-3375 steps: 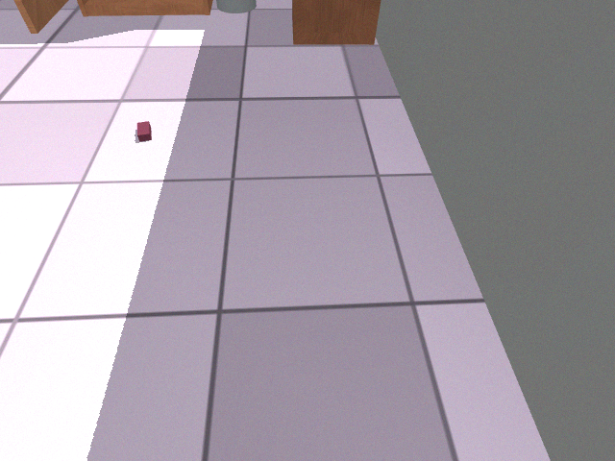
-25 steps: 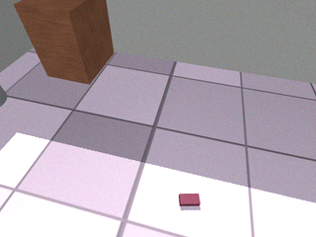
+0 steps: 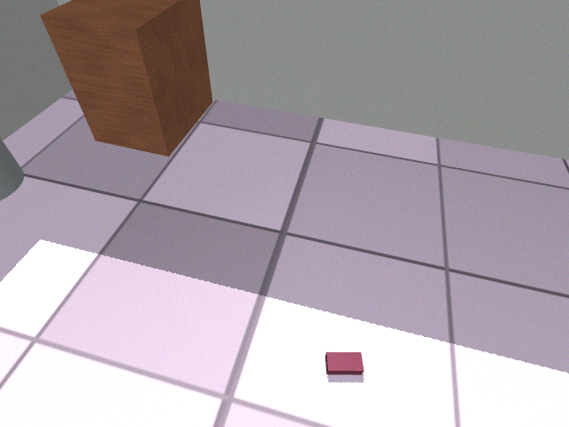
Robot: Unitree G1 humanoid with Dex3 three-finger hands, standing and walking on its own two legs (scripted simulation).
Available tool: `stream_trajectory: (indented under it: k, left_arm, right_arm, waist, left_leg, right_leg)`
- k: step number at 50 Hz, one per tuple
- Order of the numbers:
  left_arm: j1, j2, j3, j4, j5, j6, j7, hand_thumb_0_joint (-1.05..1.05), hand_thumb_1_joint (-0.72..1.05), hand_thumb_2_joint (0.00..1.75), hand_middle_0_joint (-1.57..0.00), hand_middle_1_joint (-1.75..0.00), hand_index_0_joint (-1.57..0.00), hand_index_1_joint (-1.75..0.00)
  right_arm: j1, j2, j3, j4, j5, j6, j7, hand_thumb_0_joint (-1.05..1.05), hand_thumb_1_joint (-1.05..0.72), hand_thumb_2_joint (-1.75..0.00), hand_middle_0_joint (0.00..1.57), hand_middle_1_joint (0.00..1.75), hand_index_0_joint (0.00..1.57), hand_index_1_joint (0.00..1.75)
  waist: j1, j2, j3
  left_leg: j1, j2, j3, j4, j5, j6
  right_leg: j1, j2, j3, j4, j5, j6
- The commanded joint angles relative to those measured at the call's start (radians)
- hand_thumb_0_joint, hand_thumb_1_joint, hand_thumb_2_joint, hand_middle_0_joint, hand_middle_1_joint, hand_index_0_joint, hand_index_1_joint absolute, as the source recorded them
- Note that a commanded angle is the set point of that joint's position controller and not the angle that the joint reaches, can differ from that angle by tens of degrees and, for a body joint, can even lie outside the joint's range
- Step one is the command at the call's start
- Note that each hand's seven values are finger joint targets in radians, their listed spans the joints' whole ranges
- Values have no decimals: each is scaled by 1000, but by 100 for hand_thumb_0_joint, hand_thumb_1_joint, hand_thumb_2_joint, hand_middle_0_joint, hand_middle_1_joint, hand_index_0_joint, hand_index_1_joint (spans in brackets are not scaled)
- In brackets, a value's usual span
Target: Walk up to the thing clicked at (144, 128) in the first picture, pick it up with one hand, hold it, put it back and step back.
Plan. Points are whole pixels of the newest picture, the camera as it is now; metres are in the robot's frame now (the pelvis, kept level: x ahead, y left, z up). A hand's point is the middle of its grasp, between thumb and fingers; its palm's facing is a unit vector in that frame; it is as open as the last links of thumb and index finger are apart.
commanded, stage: stand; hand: right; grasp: from above
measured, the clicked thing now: (344, 363) +0.48 -0.22 -0.76
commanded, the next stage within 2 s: step back in 1.36 s
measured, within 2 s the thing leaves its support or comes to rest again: neither
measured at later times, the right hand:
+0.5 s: hand out of the picture +0.07 -0.24 -0.16, palm faces -0.01 +0.94 -0.34, open 7.4 cm
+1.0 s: hand out of the picture +0.08 -0.24 -0.16, palm faces -0.02 +0.94 -0.34, open 7.4 cm
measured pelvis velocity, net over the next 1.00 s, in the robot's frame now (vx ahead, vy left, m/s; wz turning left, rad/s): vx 0.02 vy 0.00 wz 0.01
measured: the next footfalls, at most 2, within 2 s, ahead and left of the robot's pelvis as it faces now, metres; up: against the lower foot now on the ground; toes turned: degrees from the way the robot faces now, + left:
none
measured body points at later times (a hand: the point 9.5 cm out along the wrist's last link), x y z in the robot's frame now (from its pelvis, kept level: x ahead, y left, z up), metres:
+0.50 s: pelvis +0.01 +0.01 +0.00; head +0.01 +0.01 +0.45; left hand +0.07 +0.30 -0.14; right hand +0.07 -0.29 -0.14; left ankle +0.01 +0.14 -0.75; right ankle +0.03 -0.13 -0.75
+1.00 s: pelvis +0.02 +0.00 +0.00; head +0.03 +0.01 +0.45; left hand +0.08 +0.30 -0.14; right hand +0.09 -0.29 -0.13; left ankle +0.01 +0.14 -0.75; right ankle +0.03 -0.13 -0.75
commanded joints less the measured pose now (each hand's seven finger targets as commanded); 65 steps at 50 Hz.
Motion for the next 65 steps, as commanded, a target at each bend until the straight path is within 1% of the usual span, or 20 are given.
stream_trajectory:
  k: [1, 3, 7, 10, 13, 15, 19, 22, 27, 32, 36, 40, 43, 45, 48, 52, 57, 62, 63, 65]
  left_arm:
    - [-55, 193, 30, -61, 2, -20, 10, 0, 90, 90, -20, -30, -20, -30]
    - [-45, 194, 28, -57, 2, -20, 10, 0, 90, 90, -20, -30, -20, -30]
    - [-53, 197, 27, -56, 0, -20, 8, 0, 90, 90, -20, -30, -20, -30]
    - [-44, 201, 25, -52, -1, -20, 8, 0, 90, 90, -20, -30, -20, -30]
    - [-41, 201, 20, -47, -1, -21, 7, 0, 90, 90, -20, -30, -20, -30]
    - [-43, 203, 19, -45, -2, -22, 8, 0, 90, 90, -20, -30, -20, -30]
    - [-47, 198, 17, -47, -4, -24, 10, 0, 90, 90, -20, -30, -20, -30]
    - [-53, 207, 16, -42, -4, -26, 10, 0, 90, 90, -20, -30, -20, -30]
    - [-51, 206, 13, -38, -4, -23, 10, 0, 90, 90, -20, -30, -20, -30]
    - [-64, 210, 15, -39, -2, -22, 8, 0, 90, 90, -20, -30, -20, -30]
    - [-68, 213, 17, -42, -2, -26, 5, 0, 90, 90, -20, -30, -20, -30]
    - [-76, 219, 19, -45, -3, -29, 5, 0, 90, 90, -20, -30, -20, -30]
    - [-65, 214, 16, -43, -4, -28, 5, 0, 90, 90, -20, -30, -20, -30]
    - [-74, 224, 19, -42, -4, -29, 5, 0, 90, 90, -20, -30, -20, -30]
    - [-70, 222, 18, -37, -4, -27, 5, 0, 90, 90, -20, -30, -20, -30]
    - [-73, 223, 16, -40, -5, -28, 5, 0, 90, 90, -20, -30, -20, -30]
    - [-68, 227, 16, -38, -7, -26, 5, 0, 90, 90, -20, -30, -20, -30]
    - [-75, 232, 17, -42, -5, -25, 5, 0, 90, 90, -20, -30, -20, -30]
    - [-74, 226, 17, -44, -5, -24, 3, 0, 90, 90, -20, -30, -20, -30]
    - [-78, 230, 16, -45, -6, -26, 3, 0, 90, 90, -20, -30, -20, -30]
  right_arm:
    - [-33, -201, -37, -47, 3, -19, -6, 0, -90, -90, 20, 30, 20, 30]
    - [-38, -206, -38, -47, 4, -20, -5, 0, -90, -90, 20, 30, 20, 30]
    - [-36, -209, -38, -45, 6, -21, -3, 0, -90, -90, 20, 30, 20, 30]
    - [-43, -208, -37, -46, 6, -25, -3, 0, -90, -90, 20, 30, 20, 30]
    - [-39, -208, -36, -42, 8, -25, -1, 0, -90, -90, 20, 30, 20, 30]
    - [-40, -209, -36, -42, 10, -25, -1, 0, -90, -90, 20, 30, 20, 30]
    - [-48, -209, -36, -45, 11, -26, -1, 0, -90, -90, 20, 30, 20, 30]
    - [-45, -206, -34, -46, 12, -26, -2, 0, -90, -90, 20, 30, 20, 30]
    - [-60, -211, -35, -47, 13, -25, -1, 0, -90, -90, 20, 30, 20, 30]
    - [-62, -214, -35, -45, 12, -22, 3, 0, -90, -90, 20, 30, 20, 30]
    - [-62, -215, -36, -48, 11, -22, 6, 0, -90, -90, 20, 30, 20, 30]
    - [-71, -219, -35, -59, 12, -27, 6, 0, -90, -90, 20, 30, 20, 30]
    - [-75, -225, -35, -59, 14, -28, 6, 0, -90, -90, 20, 30, 20, 30]
    - [-71, -220, -34, -60, 15, -28, 5, 0, -90, -90, 20, 30, 20, 30]
    - [-68, -222, -32, -56, 16, -24, 7, 0, -90, -90, 20, 30, 20, 30]
    - [-66, -226, -30, -62, 14, -27, 6, 0, -90, -90, 20, 30, 20, 30]
    - [-70, -225, -28, -62, 17, -27, 5, 0, -90, -90, 20, 30, 20, 30]
    - [-65, -228, -29, -63, 17, -27, 6, 0, -90, -90, 20, 30, 20, 30]
    - [-72, -230, -29, -64, 14, -27, 5, 0, -90, -90, 20, 30, 20, 30]
    - [-63, -227, -28, -63, 15, -29, 7, 0, -90, -90, 20, 30, 20, 30]
  waist:
    - [-7, 9, -17]
    - [-2, 6, -21]
    - [-4, 15, -17]
    - [2, 20, -40]
    - [2, 1, -35]
    - [0, 8, -47]
    - [3, 25, -78]
    - [-1, 8, -77]
    - [2, 14, -57]
    - [1, 4, -32]
    - [1, 4, -39]
    - [0, 7, -69]
    - [8, 15, -86]
    - [3, 1, -87]
    - [5, 5, -79]
    - [3, 10, -93]
    - [7, 12, -95]
    - [2, 14, -66]
    - [7, 20, -67]
    - [2, 14, -79]
  left_leg:
    - [-37, 71, -71, -80, -23, 43]
    - [-30, 74, -76, -85, -6, 45]
    - [-50, 70, -77, -87, -34, 44]
    - [-39, 79, -85, -90, 3, 44]
    - [-29, 76, -80, -86, 20, 44]
    - [-23, 78, -81, -83, 39, 46]
    - [-7, 83, -81, -69, 120, 48]
    - [-1, 82, -74, -69, 148, 43]
    - [-2, 79, -71, -78, 111, 39]
    - [-25, 74, -72, -89, 37, 44]
    - [-21, 78, -76, -89, 42, 49]
    - [-13, 82, -78, -86, 87, 47]
    - [3, 87, -82, -76, 119, 49]
    - [7, 86, -79, -78, 136, 47]
    - [2, 85, -81, -82, 110, 49]
    - [10, 88, -78, -73, 168, 49]
    - [17, 89, -77, -71, 186, 47]
    - [-4, 86, -77, -88, 132, 46]
    - [1, 85, -73, -82, 136, 46]
    - [2, 88, -78, -87, 147, 46]
  right_leg:
    - [-16, -92, 91, -96, -73, -30]
    - [-23, -91, 86, -93, -73, -30]
    - [-11, -92, 86, -89, -78, -30]
    - [5, -95, 81, -78, -30, -32]
    - [-5, -94, 80, -82, -31, -30]
    - [10, -99, 80, -80, -5, -31]
    - [42, -105, 72, -65, 102, -33]
    - [46, -106, 70, -61, 135, -30]
    - [26, -106, 71, -77, 100, -27]
    - [12, -104, 72, -95, 8, -26]
    - [7, -105, 74, -100, -6, -29]
    - [35, -113, 73, -83, 80, -29]
    - [45, -114, 68, -79, 106, -29]
    - [49, -112, 65, -73, 118, -30]
    - [43, -111, 64, -81, 89, -27]
    - [54, -115, 61, -72, 146, -30]
    - [62, -117, 60, -67, 169, -30]
    - [48, -114, 60, -77, 111, -29]
    - [46, -114, 62, -79, 122, -28]
    - [61, -118, 62, -73, 131, -30]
